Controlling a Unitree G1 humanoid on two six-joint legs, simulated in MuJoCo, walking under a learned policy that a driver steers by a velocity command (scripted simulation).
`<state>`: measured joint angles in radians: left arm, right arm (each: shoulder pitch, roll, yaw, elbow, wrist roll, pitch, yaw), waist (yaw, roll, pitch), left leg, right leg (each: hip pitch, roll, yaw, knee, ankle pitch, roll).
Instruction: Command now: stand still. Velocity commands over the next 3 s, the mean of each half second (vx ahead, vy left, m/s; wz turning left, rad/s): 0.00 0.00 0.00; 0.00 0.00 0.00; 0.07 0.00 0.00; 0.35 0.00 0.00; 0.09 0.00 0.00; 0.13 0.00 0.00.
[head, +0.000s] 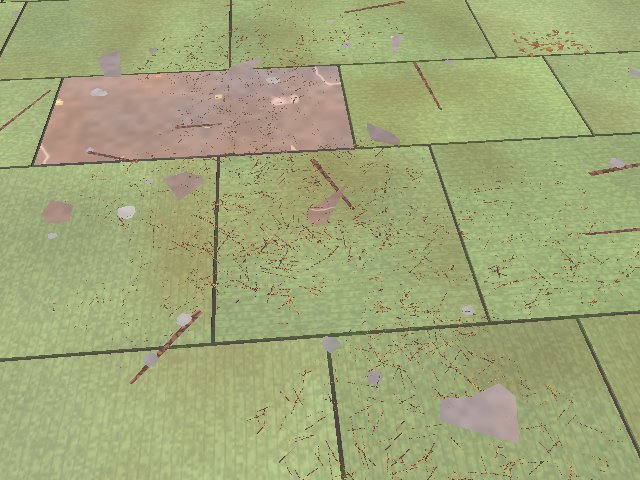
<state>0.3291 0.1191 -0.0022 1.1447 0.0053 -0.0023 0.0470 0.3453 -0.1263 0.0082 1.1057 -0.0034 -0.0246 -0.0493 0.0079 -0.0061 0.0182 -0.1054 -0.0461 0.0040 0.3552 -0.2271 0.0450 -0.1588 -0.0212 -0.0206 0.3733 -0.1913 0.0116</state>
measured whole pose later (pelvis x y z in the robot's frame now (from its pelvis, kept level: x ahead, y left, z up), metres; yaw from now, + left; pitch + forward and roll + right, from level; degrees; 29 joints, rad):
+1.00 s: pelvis +0.02 +0.01 +0.00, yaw +0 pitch -1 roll +0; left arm 0.35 0.11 -0.01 1.16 0.00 -0.01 0.05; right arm 0.38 -0.11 0.02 1.11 0.00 -0.03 -0.05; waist 0.00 -0.01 0.02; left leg -0.08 -0.06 0.01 0.35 -0.25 0.06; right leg -0.14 -0.04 -0.02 0.38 -0.22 0.03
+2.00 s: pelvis +0.24 -0.06 -0.01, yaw +0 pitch +1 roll +0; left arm 0.52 0.10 0.00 1.11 0.02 -0.09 0.02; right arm 0.09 -0.17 -0.03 0.95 -0.02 -0.05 0.01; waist 0.04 0.03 0.07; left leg -0.58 0.02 0.11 0.70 -0.09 0.07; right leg 0.08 0.06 -0.10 0.24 -0.33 -0.07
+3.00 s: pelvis +0.43 -0.06 -0.01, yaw +0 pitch +0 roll -1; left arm 0.49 0.16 0.04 1.14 0.02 -0.04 0.03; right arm 0.31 -0.15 -0.03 1.05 -0.02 -0.05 0.02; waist 0.03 -0.03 -0.01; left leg -0.34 0.01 0.08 0.70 -0.39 0.09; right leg -0.04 0.02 -0.02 0.37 -0.33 -0.03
